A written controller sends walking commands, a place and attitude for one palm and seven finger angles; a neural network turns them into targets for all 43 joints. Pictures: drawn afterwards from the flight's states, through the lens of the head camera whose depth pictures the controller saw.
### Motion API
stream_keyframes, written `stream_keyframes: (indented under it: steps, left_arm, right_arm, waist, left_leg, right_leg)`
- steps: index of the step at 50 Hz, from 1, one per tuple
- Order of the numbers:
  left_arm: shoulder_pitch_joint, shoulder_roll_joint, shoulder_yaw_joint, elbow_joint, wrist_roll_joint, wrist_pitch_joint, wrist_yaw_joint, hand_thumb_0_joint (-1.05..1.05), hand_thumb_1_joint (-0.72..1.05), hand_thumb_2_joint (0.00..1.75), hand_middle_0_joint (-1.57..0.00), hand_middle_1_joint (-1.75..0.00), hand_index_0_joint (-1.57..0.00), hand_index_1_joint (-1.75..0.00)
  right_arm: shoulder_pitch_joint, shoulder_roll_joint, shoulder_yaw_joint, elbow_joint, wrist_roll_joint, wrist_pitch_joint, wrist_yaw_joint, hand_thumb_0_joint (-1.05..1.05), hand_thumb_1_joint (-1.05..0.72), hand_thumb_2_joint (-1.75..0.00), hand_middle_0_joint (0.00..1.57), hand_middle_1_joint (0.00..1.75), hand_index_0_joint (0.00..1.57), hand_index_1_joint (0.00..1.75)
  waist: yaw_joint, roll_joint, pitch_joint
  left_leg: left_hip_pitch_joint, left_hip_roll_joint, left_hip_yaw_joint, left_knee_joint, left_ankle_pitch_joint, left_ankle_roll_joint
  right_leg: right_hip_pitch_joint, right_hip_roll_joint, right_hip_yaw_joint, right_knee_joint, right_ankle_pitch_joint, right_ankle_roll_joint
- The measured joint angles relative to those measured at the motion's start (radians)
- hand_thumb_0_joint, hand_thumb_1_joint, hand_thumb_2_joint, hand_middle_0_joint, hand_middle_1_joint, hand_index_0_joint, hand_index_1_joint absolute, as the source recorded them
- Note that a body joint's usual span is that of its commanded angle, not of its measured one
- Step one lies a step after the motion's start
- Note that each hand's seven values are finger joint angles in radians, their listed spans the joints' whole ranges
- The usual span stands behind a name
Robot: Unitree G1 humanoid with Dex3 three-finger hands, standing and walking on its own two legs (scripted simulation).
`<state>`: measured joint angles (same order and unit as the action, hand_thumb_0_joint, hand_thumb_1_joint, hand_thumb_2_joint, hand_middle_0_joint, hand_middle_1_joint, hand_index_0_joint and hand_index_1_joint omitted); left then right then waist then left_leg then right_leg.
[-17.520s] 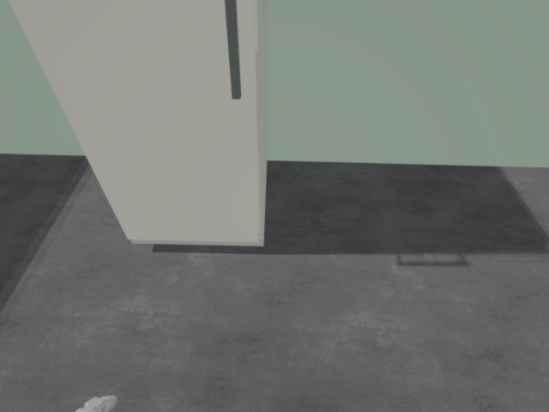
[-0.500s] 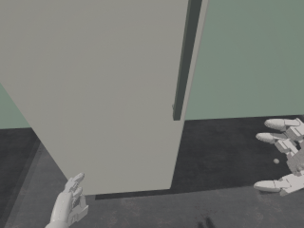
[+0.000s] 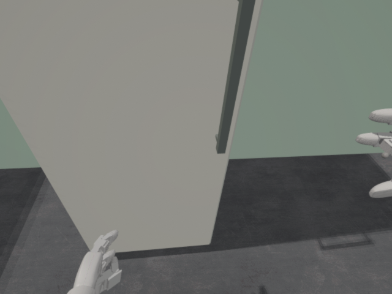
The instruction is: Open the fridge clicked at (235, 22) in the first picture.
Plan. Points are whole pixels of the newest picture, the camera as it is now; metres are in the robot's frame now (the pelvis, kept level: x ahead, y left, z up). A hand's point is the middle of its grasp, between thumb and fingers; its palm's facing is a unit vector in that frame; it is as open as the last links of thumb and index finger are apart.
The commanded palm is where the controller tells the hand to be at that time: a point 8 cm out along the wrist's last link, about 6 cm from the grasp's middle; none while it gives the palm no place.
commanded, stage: raise the hand to about handle height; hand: right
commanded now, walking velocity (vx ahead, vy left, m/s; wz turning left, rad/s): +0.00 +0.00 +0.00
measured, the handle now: (228, 87) +0.50 -0.06 +0.21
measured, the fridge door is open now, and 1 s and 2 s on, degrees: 0 0 0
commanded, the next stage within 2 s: move the hooked fingers beside the handle in 0.42 s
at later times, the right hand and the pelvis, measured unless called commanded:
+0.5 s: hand (343, 160) +0.29 -0.24 +0.20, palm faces -0.06 +0.99 -0.15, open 14.0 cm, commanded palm +0.26 -0.30 +0.22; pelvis +0.02 +0.02 +0.00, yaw +1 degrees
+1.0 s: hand (327, 136) +0.35 -0.23 +0.21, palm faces +0.00 +1.00 -0.08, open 14.0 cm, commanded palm +0.30 -0.26 +0.21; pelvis +0.03 +0.02 +0.00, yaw +1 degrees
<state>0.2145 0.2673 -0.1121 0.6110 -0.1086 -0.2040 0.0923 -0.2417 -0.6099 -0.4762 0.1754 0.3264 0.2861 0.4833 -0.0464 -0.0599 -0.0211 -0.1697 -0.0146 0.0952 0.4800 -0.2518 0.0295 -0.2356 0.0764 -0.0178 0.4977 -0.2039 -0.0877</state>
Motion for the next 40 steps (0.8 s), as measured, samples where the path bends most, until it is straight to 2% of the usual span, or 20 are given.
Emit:
stream_keyframes:
  steps: [4,8,10,12,16,20,24,28,30,32,36,40]
  left_arm:
    - [0.005,0.024,0.014,-0.012,-0.004,0.007,-0.006,0.01,0.91,0.89,-0.2,-0.3,-0.2,-0.3]
    - [0.012,0.019,0.017,-0.011,0.011,-0.004,-0.006,0.02,0.91,0.89,-0.2,-0.3,-0.2,-0.3]
    - [0.018,0.009,0.017,-0.008,0.016,-0.012,-0.005,0.02,0.91,0.89,-0.2,-0.3,-0.2,-0.29]
    - [0.017,0.002,0.017,-0.005,0.017,-0.016,-0.005,0.02,0.91,0.89,-0.2,-0.3,-0.2,-0.29]
    - [0.004,0.012,0.022,-0.008,0.004,-0.01,-0.007,0.01,0.91,0.89,-0.2,-0.3,-0.2,-0.29]
    - [-0.011,0.03,0.028,-0.019,-0.005,0.003,-0.006,0.01,0.91,0.89,-0.2,-0.3,-0.2,-0.3]
    - [-0.019,0.02,0.025,-0.017,0.001,0.006,-0.004,0.01,0.91,0.89,-0.2,-0.3,-0.2,-0.29]
    - [-0.015,-0.002,0.016,-0.008,0.009,0.001,-0.005,0.02,0.91,0.89,-0.2,-0.3,-0.2,-0.29]
    - [-0.016,-0.005,0.015,-0.007,0.006,0.003,-0.007,0.02,0.91,0.89,-0.2,-0.3,-0.2,-0.29]
    - [-0.02,0.001,0.017,-0.011,0.0,0.009,-0.009,0.01,0.91,0.89,-0.2,-0.3,-0.2,-0.3]
    - [-0.025,0.024,0.028,-0.023,-0.009,0.02,-0.007,0.01,0.91,0.89,-0.2,-0.3,-0.2,-0.3]
    - [-0.025,0.026,0.034,-0.015,-0.006,0.021,0.003,0.01,0.91,0.89,-0.2,-0.3,-0.2,-0.29]
  right_arm:
    - [0.046,0.027,0.032,-0.02,-0.006,0.029,0.029,-0.01,0.51,-0.3,0.3,1.19,0.3,1.2]
    - [0.136,0.079,0.033,-0.158,0.019,-0.036,0.024,-0.01,0.5,-0.3,0.3,1.19,0.3,1.2]
    - [0.15,0.086,0.016,-0.193,0.035,-0.071,0.01,-0.01,0.5,-0.3,0.31,1.2,0.3,1.2]
    - [0.133,0.076,-0.01,-0.182,0.041,-0.08,-0.006,-0.01,0.5,-0.3,0.31,1.2,0.3,1.2]
    - [0.055,0.042,-0.031,-0.069,0.018,-0.018,-0.032,-0.01,0.5,-0.3,0.31,1.2,0.31,1.2]
    - [0.053,0.039,0.012,-0.034,-0.008,0.037,-0.014,-0.01,0.51,-0.3,0.3,1.2,0.3,1.2]
    - [0.122,0.077,0.032,-0.132,0.016,-0.01,0.018,-0.01,0.5,-0.3,0.3,1.2,0.3,1.2]
    - [0.134,0.084,0.003,-0.164,0.05,-0.067,0.017,-0.01,0.5,-0.3,0.31,1.2,0.3,1.2]
    - [0.107,0.07,-0.019,-0.121,0.049,-0.059,0.004,-0.01,0.5,-0.3,0.31,1.2,0.31,1.2]
    - [0.072,0.055,-0.028,-0.063,0.033,-0.026,-0.012,-0.01,0.5,-0.3,0.31,1.2,0.31,1.2]
    - [0.05,0.055,0.009,-0.02,-0.003,0.027,-0.021,-0.01,0.51,-0.3,0.31,1.2,0.3,1.2]
    - [0.069,0.106,0.066,-0.094,0.002,-0.01,-0.009,-0.01,0.5,-0.3,0.3,1.2,0.3,1.2]
  waist:
    - [0.01,-0.009,0.007]
    - [0.017,0.005,0.006]
    - [0.017,0.015,-0.004]
    - [0.015,0.019,-0.011]
    - [0.008,0.004,-0.009]
    - [0.004,-0.019,0.0]
    - [0.002,-0.015,-0.001]
    - [0.003,0.002,-0.023]
    - [0.005,0.004,-0.03]
    - [0.004,0.0,-0.028]
    - [0.002,-0.017,-0.01]
    - [0.002,-0.012,0.0]
  left_leg:
    - [-0.021,-0.004,-0.005,0.014,-0.003,0.002]
    - [0.001,-0.015,-0.014,0.004,-0.006,0.008]
    - [0.017,-0.021,-0.016,-0.005,-0.008,0.012]
    - [0.029,-0.026,-0.015,-0.012,-0.009,0.016]
    - [0.023,-0.026,-0.005,-0.009,-0.012,0.02]
    - [-0.002,-0.023,0.001,0.002,-0.015,0.02]
    - [0.001,-0.029,-0.005,0.006,-0.022,0.023]
    - [0.023,-0.039,-0.008,-0.002,-0.031,0.029]
    - [0.024,-0.041,-0.005,-0.001,-0.035,0.032]
    - [0.02,-0.042,-0.002,0.002,-0.036,0.033]
    - [-0.001,-0.038,0.001,0.013,-0.038,0.029]
    - [-0.003,-0.034,-0.001,0.017,-0.041,0.027]
  right_leg:
    - [-0.019,-0.004,-0.005,0.014,-0.004,-0.002]
    - [0.002,-0.016,-0.012,0.015,-0.018,0.004]
    - [0.016,-0.02,-0.013,0.012,-0.023,0.008]
    - [0.024,-0.025,-0.01,0.012,-0.028,0.013]
    - [0.015,-0.024,-0.001,0.016,-0.028,0.018]
    - [-0.009,-0.022,0.004,0.023,-0.025,0.018]
    - [-0.005,-0.028,-0.001,0.03,-0.037,0.021]
    - [0.013,-0.037,-0.001,0.035,-0.053,0.028]
    - [0.011,-0.039,0.002,0.04,-0.059,0.032]
    - [0.005,-0.039,0.004,0.045,-0.061,0.033]
    - [-0.014,-0.036,0.007,0.051,-0.058,0.031]
    - [-0.014,-0.032,0.005,0.05,-0.059,0.027]
